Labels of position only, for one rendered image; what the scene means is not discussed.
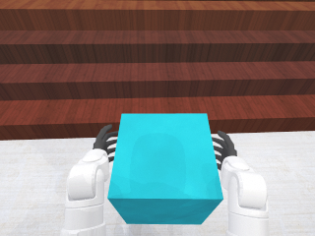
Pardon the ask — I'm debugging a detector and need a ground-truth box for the robot left hand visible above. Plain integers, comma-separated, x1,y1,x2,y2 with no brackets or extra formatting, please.
93,124,119,163

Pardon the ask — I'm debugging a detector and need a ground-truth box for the right robot forearm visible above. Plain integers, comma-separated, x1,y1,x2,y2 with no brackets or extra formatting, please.
220,155,270,236

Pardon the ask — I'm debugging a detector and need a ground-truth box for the robot right hand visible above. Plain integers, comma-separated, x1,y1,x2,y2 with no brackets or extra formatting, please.
212,130,237,171

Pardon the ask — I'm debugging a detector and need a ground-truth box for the carton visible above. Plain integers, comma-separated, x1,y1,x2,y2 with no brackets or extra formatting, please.
107,113,223,225

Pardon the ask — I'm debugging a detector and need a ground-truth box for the left robot forearm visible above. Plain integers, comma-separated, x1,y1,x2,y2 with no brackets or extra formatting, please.
60,148,110,236

